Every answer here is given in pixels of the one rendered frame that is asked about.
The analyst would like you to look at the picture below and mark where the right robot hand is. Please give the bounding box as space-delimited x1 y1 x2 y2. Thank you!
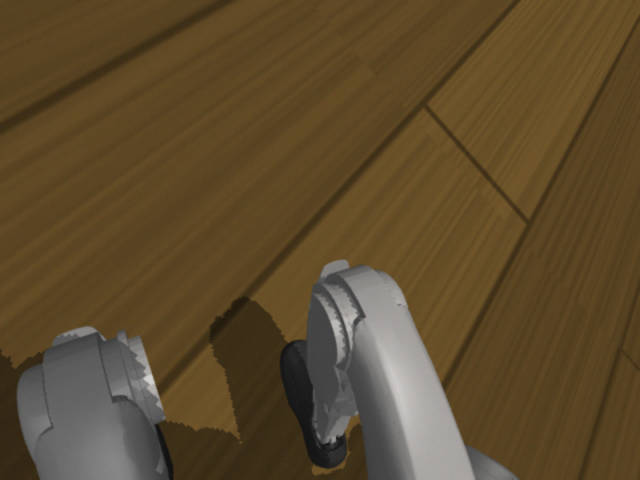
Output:
465 445 520 480

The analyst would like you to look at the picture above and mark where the right robot foot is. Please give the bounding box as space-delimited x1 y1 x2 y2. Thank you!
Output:
280 340 347 469

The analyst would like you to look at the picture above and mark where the left robot foot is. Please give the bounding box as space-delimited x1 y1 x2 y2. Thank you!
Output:
155 423 173 480

